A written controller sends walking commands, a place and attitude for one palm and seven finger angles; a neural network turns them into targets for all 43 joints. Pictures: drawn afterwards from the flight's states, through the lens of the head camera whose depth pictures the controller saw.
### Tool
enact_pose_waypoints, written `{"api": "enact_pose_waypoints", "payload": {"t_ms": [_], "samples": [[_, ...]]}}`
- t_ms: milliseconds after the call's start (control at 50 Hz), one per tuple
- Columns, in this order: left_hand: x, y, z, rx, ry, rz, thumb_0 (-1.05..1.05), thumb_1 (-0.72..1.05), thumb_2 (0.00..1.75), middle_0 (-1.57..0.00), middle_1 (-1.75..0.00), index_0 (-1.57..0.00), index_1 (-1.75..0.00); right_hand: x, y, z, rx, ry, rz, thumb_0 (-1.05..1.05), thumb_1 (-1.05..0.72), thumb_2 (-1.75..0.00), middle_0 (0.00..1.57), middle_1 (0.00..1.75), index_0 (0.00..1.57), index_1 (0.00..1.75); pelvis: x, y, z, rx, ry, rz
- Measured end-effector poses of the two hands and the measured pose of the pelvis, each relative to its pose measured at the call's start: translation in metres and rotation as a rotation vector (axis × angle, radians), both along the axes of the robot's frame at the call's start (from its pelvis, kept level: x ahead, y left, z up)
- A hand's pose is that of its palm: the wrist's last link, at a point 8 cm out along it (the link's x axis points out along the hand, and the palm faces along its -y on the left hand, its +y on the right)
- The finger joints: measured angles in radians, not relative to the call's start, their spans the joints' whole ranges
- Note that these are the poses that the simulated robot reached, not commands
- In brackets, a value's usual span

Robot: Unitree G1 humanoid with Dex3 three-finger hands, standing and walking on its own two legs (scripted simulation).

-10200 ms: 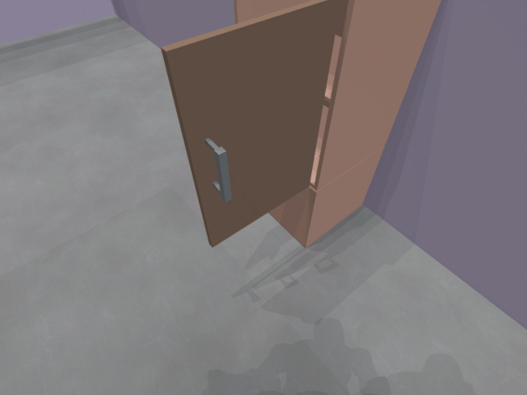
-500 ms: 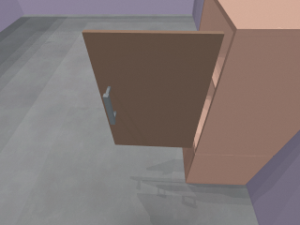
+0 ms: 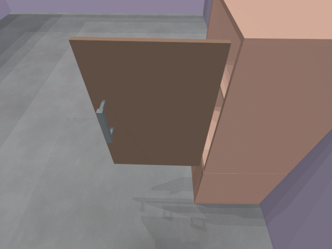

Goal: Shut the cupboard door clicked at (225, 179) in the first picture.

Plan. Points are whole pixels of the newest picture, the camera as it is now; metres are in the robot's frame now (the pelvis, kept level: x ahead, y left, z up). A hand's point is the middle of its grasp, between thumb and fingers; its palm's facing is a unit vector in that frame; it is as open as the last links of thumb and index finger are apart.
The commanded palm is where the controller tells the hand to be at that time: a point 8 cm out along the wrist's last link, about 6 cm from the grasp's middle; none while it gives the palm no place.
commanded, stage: look again from close up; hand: left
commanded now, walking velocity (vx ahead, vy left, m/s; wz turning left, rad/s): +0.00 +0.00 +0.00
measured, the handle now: (106, 122) +0.50 +0.23 -0.03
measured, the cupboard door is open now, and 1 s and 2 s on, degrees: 89 89 89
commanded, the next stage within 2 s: raise the hand and make a fist in 0.24 s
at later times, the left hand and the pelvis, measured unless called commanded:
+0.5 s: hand (95, 233) +0.17 +0.18 -0.05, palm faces +0.27 -0.95 -0.14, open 7.2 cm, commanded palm +0.10 +0.22 -0.07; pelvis +0.00 -0.02 -0.01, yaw +3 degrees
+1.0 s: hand (102, 236) +0.16 +0.16 -0.04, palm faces -0.05 -1.00 -0.05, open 5.0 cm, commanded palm +0.12 +0.22 -0.05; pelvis -0.04 -0.02 -0.12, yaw +4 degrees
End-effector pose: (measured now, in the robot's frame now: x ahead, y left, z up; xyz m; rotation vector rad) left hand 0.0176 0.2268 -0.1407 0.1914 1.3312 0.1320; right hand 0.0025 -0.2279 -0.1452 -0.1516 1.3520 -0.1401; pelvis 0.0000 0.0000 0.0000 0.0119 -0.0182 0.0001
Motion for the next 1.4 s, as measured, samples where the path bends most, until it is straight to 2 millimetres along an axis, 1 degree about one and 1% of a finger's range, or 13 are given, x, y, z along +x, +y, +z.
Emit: {"api": "enact_pose_waypoints", "payload": {"t_ms": [180,360,400,520,580,660,760,820,960,1040,1200,1280,1400], "samples": [[0.017,-0.008,0.004,0.013,-0.034,0.003,0.01,0.92,0.90,-0.20,-0.30,-0.20,-0.30,0.007,0.000,-0.004,0.027,0.007,0.001,0.01,-0.91,-0.90,0.20,0.30,0.20,0.30,0.006,-0.010,0.001,-0.001,-0.003,0.004],[0.005,-0.016,0.002,0.012,-0.003,0.022,0.01,0.92,0.90,-0.20,-0.30,-0.20,-0.30,0.010,-0.007,-0.003,0.023,0.016,0.003,0.01,-0.92,-0.90,0.20,0.30,0.20,0.30,0.009,-0.016,0.001,-0.007,0.002,0.007],[0.029,-0.008,0.017,0.008,-0.187,0.116,0.01,0.91,0.90,-0.20,-0.30,-0.21,-0.30,0.020,-0.015,0.002,-0.030,-0.085,0.012,0.01,-0.92,-0.90,0.20,0.30,0.20,0.30,0.005,-0.018,-0.003,-0.006,-0.006,0.008],[0.134,-0.002,0.121,0.033,-0.949,0.102,0.02,0.91,0.90,-0.23,-0.34,-0.24,-0.34,0.087,-0.038,0.022,-0.073,-0.507,0.070,0.02,-0.92,-0.90,0.20,0.30,0.20,0.30,-0.005,-0.018,-0.015,-0.008,0.033,0.066],[0.157,-0.007,0.139,-0.041,-1.210,0.045,0.01,0.91,0.90,-0.27,-0.38,-0.27,-0.37,0.125,-0.045,0.035,-0.086,-0.683,0.106,0.02,-0.91,-0.90,0.20,0.30,0.20,0.30,-0.015,-0.022,-0.030,0.001,0.100,0.057],[0.140,-0.022,0.113,-0.171,-1.361,-0.083,0.01,0.91,0.90,-0.32,-0.44,-0.33,-0.44,0.165,-0.050,0.048,-0.111,-0.839,0.191,0.01,-0.91,-0.90,0.20,0.30,0.20,0.30,-0.025,-0.029,-0.058,0.008,0.178,0.048],[0.088,-0.020,0.052,-0.218,-1.217,-0.090,0.01,0.90,0.90,-0.41,-0.53,-0.42,-0.53,0.202,-0.044,0.038,-0.135,-0.925,0.292,0.01,-0.91,-0.90,0.20,0.30,0.20,0.30,-0.033,-0.031,-0.095,-0.012,0.238,0.061],[0.071,-0.006,0.049,-0.146,-1.214,-0.042,0.02,0.90,0.90,-0.47,-0.59,-0.47,-0.59,0.214,-0.028,0.022,-0.114,-0.934,0.324,0.01,-0.91,-0.90,0.19,0.30,0.20,0.30,-0.036,-0.030,-0.110,-0.035,0.254,0.072],[0.109,-0.003,0.102,-0.114,-1.453,-0.163,0.02,0.90,0.90,-0.59,-0.73,-0.60,-0.73,0.196,0.019,-0.027,0.008,-0.834,0.317,0.02,-0.91,-0.90,0.20,0.30,0.20,0.30,-0.043,-0.022,-0.123,-0.080,0.272,0.085],[0.136,-0.017,0.092,-0.240,-1.295,-0.235,0.02,0.90,0.90,-0.66,-0.81,-0.67,-0.81,0.165,0.029,-0.040,0.056,-0.736,0.217,0.02,-0.91,-0.90,0.20,0.30,0.20,0.30,-0.042,-0.016,-0.116,-0.071,0.285,0.070],[0.120,0.014,0.093,-0.119,-1.200,-0.063,0.02,0.90,0.90,-0.81,-0.97,-0.81,-0.97,0.124,0.009,-0.033,-0.023,-0.619,0.141,0.02,-0.90,-0.90,0.20,0.30,0.20,0.30,-0.032,-0.007,-0.101,-0.054,0.287,0.054],[0.115,0.024,0.107,-0.060,-1.332,-0.075,0.02,0.90,0.90,-0.88,-1.05,-0.88,-1.05,0.128,-0.003,-0.031,-0.074,-0.618,0.200,0.02,-0.91,-0.90,0.20,0.30,0.20,0.30,-0.032,-0.005,-0.105,-0.067,0.291,0.068],[0.128,0.001,0.088,-0.208,-1.266,-0.186,0.02,0.90,0.90,-0.99,-1.17,-1.00,-1.17,0.150,-0.008,-0.018,-0.109,-0.695,0.204,0.02,-0.91,-0.90,0.20,0.30,0.20,0.30,-0.034,-0.001,-0.107,-0.073,0.291,0.068]]}}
